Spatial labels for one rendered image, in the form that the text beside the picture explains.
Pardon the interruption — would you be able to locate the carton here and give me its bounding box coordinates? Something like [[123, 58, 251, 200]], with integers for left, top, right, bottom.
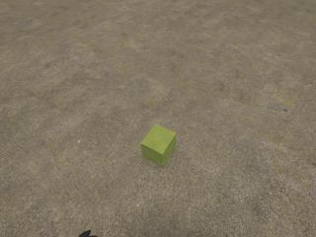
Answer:
[[140, 123, 177, 167]]

